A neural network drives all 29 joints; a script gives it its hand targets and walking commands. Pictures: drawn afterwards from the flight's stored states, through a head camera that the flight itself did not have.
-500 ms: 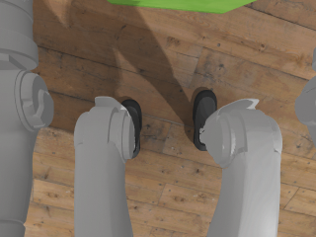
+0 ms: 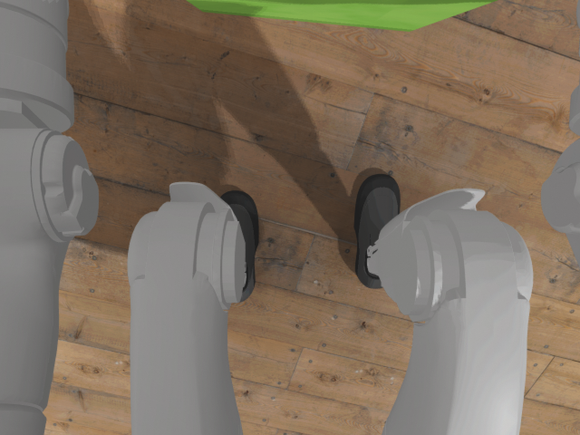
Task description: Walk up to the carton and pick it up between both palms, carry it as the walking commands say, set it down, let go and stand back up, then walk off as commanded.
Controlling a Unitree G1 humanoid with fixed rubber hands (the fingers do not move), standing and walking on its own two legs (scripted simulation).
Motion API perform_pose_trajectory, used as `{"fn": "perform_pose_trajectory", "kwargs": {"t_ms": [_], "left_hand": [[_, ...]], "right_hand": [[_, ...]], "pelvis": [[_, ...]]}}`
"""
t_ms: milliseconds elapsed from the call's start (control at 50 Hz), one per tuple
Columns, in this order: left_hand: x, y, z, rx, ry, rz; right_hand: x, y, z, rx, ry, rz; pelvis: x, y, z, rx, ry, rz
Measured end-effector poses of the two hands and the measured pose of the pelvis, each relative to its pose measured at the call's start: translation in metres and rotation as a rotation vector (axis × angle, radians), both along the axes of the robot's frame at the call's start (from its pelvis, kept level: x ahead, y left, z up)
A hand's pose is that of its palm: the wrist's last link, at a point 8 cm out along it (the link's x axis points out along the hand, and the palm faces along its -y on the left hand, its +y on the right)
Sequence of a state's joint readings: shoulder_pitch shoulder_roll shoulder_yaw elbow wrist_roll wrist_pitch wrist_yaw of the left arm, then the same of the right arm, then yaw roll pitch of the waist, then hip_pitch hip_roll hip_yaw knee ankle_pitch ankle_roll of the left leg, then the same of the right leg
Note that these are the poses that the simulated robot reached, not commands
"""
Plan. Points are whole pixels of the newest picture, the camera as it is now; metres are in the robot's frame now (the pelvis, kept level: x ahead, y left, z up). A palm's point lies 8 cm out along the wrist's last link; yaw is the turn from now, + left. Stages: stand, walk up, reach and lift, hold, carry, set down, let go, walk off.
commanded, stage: reach and lift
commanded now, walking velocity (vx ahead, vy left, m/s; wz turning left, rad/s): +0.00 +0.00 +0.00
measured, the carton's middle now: out of the picture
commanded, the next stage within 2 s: none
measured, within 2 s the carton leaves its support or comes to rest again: leaves its support in 1.40 s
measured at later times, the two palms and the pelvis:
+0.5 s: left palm out of the picture +0.59 +0.18 -0.15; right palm out of the picture +0.58 -0.21 -0.16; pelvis +0.00 +0.00 +0.00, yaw +0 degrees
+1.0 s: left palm out of the picture +0.59 +0.18 -0.16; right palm out of the picture +0.58 -0.21 -0.16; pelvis +0.00 +0.00 +0.00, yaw +0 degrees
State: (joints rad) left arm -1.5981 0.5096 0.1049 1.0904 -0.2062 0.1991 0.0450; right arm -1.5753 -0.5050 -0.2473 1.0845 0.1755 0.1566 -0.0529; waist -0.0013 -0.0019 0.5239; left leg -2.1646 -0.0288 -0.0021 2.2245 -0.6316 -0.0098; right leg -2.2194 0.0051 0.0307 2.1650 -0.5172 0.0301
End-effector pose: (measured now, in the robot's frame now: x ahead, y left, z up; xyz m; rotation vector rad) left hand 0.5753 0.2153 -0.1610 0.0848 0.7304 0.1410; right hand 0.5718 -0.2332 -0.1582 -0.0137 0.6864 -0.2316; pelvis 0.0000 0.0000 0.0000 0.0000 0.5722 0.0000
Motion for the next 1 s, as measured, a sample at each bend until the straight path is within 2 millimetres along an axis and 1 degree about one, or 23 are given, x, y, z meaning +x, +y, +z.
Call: {"fn": "perform_pose_trajectory", "kwargs": {"t_ms": [100, 180, 300, 380, 580, 740, 820, 1000], "left_hand": [[0.000, -0.004, -0.001, 0.002, 0.002, -0.012], [0.004, -0.009, 0.003, -0.001, -0.016, -0.026], [0.011, -0.023, 0.009, -0.022, -0.044, -0.051], [0.012, -0.032, 0.008, -0.042, -0.041, -0.060], [0.012, -0.032, 0.008, -0.040, -0.042, -0.046], [0.013, -0.033, 0.009, -0.027, -0.044, -0.064], [0.013, -0.037, 0.008, -0.046, -0.043, -0.085], [0.010, -0.037, 0.005, -0.121, -0.038, -0.026]], "right_hand": [[0.000, 0.003, -0.001, 0.001, 0.003, 0.014], [0.000, 0.004, -0.001, 0.002, 0.004, 0.018], [0.002, 0.008, -0.001, 0.006, -0.001, 0.027], [0.003, 0.010, -0.001, -0.002, 0.002, 0.042], [0.006, 0.026, -0.002, 0.016, -0.006, 0.074], [0.006, 0.027, -0.001, 0.006, -0.005, 0.063], [0.006, 0.026, -0.001, -0.001, -0.005, 0.054], [0.007, 0.026, -0.001, 0.018, 0.004, 0.048]], "pelvis": [[0.000, 0.000, 0.000, 0.000, 0.000, 0.000], [0.000, 0.000, 0.000, 0.000, 0.000, 0.000], [0.000, 0.000, 0.000, 0.000, 0.000, 0.000], [0.000, 0.000, 0.000, 0.000, 0.001, 0.000], [0.000, 0.000, 0.000, 0.000, 0.001, 0.000], [0.000, 0.000, 0.000, 0.000, 0.001, 0.000], [0.000, 0.000, 0.000, 0.000, 0.000, 0.001], [0.000, 0.000, 0.000, 0.000, 0.001, 0.001]]}}
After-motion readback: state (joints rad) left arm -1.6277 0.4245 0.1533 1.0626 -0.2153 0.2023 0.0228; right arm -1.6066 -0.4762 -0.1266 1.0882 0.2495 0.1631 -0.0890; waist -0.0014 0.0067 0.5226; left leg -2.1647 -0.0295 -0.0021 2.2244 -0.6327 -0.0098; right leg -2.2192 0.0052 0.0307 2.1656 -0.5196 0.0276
